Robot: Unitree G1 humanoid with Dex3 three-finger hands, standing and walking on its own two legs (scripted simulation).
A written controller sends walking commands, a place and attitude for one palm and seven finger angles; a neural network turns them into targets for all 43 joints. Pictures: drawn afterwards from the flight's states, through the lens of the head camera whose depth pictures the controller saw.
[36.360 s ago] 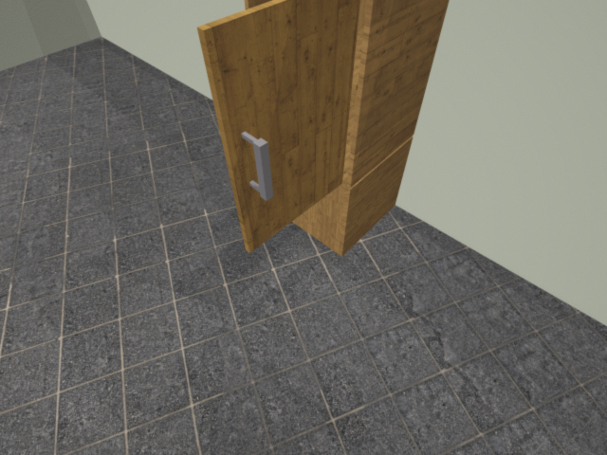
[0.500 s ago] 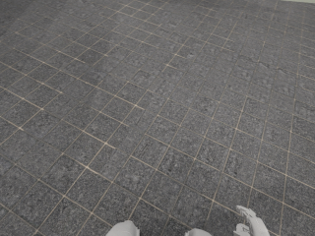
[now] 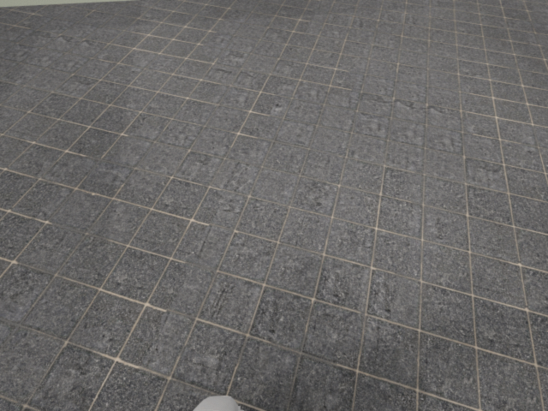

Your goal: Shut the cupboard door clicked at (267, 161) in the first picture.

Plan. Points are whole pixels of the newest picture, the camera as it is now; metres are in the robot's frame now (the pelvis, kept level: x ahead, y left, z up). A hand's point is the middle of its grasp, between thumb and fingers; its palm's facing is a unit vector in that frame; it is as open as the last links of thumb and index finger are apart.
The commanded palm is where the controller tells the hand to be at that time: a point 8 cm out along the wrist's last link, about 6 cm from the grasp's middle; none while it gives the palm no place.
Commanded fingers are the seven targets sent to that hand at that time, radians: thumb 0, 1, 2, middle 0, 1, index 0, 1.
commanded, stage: turn to face it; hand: left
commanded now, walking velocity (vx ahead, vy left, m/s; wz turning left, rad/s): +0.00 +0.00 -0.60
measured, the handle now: out of the picture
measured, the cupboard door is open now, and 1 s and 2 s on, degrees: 59 59 59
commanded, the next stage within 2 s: none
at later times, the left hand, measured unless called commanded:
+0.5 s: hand (191, 342) +0.24 +0.17 -0.16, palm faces -0.33 -0.90 -0.29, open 7.4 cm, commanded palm none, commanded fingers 0.00 0.90 0.90 -0.20 -0.30 -0.20 -0.30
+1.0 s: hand (220, 318) +0.29 +0.13 -0.17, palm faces -0.57 -0.80 -0.19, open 7.4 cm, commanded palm none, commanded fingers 0.00 0.90 0.90 -0.20 -0.30 -0.20 -0.30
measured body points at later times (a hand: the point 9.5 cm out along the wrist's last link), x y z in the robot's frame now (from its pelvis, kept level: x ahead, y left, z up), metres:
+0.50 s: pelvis +0.04 +0.00 -0.02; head +0.08 -0.02 +0.43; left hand +0.25 +0.22 -0.14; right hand -0.01 -0.26 -0.16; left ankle +0.03 +0.14 -0.73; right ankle -0.01 -0.11 -0.74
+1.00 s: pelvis +0.08 +0.01 +0.00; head +0.15 +0.00 +0.45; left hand +0.32 +0.17 -0.15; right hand -0.01 -0.23 -0.13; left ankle +0.14 +0.11 -0.74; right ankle -0.02 -0.08 -0.67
